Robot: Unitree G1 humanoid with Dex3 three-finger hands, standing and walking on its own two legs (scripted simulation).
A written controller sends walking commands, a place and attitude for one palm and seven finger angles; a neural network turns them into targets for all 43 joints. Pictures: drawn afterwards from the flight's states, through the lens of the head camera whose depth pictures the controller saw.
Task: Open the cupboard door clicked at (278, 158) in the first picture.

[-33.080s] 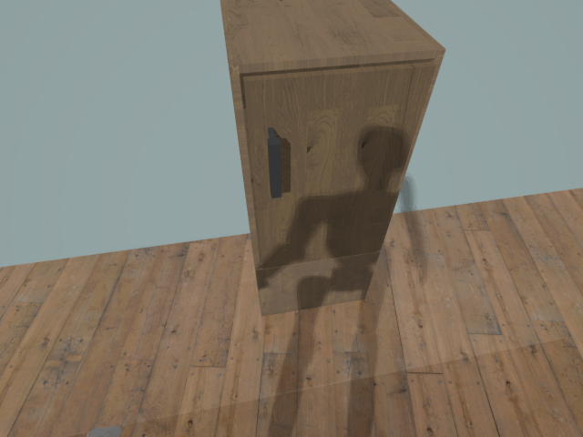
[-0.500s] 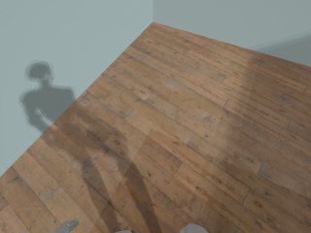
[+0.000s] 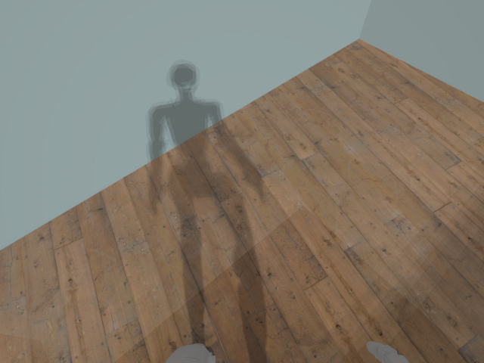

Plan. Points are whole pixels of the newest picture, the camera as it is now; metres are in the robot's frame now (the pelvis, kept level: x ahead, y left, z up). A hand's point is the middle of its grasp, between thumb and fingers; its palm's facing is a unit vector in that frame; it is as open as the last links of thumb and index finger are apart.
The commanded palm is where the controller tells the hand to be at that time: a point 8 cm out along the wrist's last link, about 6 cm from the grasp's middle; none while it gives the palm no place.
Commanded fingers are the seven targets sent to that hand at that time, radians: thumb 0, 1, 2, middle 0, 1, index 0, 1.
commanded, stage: turn to face it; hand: left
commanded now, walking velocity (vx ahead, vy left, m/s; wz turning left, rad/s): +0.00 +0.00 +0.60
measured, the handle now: out of the picture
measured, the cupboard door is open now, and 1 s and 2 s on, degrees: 54 54 54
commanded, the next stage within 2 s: none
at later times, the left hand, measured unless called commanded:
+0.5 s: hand out of the picture +0.09 +0.18 -0.14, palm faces +0.27 -0.91 -0.31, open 7.4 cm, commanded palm none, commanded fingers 0.00 0.90 0.90 -0.20 -0.30 -0.20 -0.30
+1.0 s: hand out of the picture -0.04 +0.18 -0.17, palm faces +0.61 -0.75 -0.27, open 7.4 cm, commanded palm none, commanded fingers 0.00 0.90 0.90 -0.20 -0.30 -0.20 -0.30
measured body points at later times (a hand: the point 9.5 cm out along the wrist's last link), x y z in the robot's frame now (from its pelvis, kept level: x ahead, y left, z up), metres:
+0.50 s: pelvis +0.03 -0.05 -0.01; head +0.09 -0.07 +0.44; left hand +0.07 +0.23 -0.12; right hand +0.17 -0.28 -0.17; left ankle -0.03 +0.09 -0.68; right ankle +0.05 -0.15 -0.73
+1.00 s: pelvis +0.04 -0.04 +0.00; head +0.08 +0.00 +0.44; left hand -0.07 +0.22 -0.15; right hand +0.29 -0.18 -0.13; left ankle -0.02 +0.05 -0.73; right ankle +0.10 -0.18 -0.66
